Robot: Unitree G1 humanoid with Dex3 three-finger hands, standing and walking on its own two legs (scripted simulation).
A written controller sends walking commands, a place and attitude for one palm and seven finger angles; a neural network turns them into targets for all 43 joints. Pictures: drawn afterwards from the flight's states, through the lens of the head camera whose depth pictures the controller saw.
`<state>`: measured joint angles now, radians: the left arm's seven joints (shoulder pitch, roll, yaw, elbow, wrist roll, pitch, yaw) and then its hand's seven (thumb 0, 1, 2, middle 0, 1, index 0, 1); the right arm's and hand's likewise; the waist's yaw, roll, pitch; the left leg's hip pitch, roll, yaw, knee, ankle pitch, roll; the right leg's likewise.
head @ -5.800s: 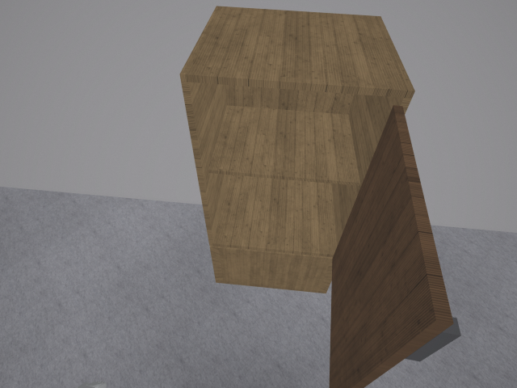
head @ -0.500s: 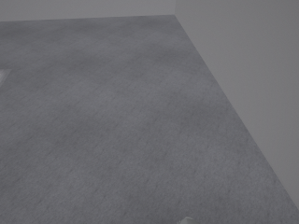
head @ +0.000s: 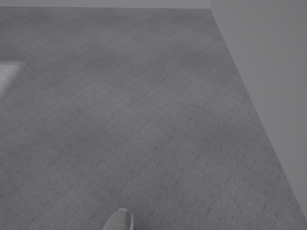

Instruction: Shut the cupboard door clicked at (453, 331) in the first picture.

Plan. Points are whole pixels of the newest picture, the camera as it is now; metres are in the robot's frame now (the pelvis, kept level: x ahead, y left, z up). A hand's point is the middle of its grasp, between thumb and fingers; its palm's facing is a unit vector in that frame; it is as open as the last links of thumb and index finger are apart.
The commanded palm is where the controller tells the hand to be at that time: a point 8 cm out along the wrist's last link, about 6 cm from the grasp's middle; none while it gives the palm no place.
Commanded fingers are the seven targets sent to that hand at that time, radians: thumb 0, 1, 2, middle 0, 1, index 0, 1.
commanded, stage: turn to face it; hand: left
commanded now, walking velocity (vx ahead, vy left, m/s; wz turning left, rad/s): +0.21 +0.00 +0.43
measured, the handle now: out of the picture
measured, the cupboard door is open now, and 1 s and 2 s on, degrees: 36 36 36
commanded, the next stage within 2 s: none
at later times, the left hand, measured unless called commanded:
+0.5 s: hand (97, 195) +0.23 +0.21 -0.17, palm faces -0.06 -0.97 -0.24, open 7.3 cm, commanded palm none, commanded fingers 0.00 0.90 0.90 -0.20 -0.30 -0.20 -0.30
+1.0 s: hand (111, 176) +0.30 +0.18 -0.18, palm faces -0.35 -0.92 -0.20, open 7.3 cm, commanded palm none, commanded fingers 0.00 0.90 0.90 -0.20 -0.30 -0.20 -0.30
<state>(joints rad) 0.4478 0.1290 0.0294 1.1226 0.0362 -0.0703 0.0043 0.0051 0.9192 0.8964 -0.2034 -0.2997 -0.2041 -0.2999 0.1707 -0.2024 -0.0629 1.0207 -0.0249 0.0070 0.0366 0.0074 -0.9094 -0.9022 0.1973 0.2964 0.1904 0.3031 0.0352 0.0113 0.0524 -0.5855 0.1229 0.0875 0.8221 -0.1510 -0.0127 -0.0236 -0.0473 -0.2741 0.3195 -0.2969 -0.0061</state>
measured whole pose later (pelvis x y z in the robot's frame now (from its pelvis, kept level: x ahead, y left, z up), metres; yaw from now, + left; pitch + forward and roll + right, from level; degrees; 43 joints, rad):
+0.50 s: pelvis +0.14 +0.02 -0.01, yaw -8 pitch +0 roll +1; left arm 0.20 0.18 0.08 0.96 0.03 0.04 0.00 0.00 0.92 0.90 -0.20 -0.30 -0.20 -0.30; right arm 0.14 -0.17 -0.05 0.97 -0.03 0.01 -0.01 -0.02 -0.92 -0.90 0.21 0.30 0.20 0.30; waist 0.01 0.02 0.03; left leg -0.24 0.11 0.30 0.55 -0.29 0.01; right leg -0.41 -0.09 -0.11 0.79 -0.35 0.05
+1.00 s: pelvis +0.18 +0.02 -0.01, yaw -24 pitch +3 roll +0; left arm 0.21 0.22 0.07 0.92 0.03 0.05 -0.01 0.01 0.91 0.90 -0.21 -0.30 -0.21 -0.30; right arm 0.11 -0.22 -0.05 0.89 -0.01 0.04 -0.02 0.01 -0.91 -0.90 0.20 0.30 0.19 0.30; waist 0.03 -0.03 0.07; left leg -0.35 0.04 0.02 0.68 -0.39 -0.08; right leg -0.34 0.06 0.08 0.51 -0.21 -0.02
